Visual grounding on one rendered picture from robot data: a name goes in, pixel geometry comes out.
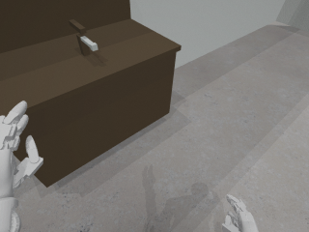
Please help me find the robot left hand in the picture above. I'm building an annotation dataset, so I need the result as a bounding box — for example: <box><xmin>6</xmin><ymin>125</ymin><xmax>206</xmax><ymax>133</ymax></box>
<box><xmin>0</xmin><ymin>101</ymin><xmax>43</xmax><ymax>199</ymax></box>

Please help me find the counter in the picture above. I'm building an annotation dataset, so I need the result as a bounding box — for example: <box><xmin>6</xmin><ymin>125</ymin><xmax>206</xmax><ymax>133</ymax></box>
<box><xmin>0</xmin><ymin>0</ymin><xmax>182</xmax><ymax>188</ymax></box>

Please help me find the tap lever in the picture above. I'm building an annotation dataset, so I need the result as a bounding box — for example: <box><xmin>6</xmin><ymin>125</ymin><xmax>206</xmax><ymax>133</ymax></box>
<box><xmin>80</xmin><ymin>36</ymin><xmax>98</xmax><ymax>51</ymax></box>

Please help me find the robot right hand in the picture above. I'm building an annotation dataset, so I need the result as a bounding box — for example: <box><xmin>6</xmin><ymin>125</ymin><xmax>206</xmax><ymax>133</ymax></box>
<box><xmin>222</xmin><ymin>194</ymin><xmax>259</xmax><ymax>232</ymax></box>

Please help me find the left robot forearm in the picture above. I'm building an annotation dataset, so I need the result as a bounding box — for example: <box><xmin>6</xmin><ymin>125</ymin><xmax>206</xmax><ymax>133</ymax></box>
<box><xmin>0</xmin><ymin>197</ymin><xmax>22</xmax><ymax>232</ymax></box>

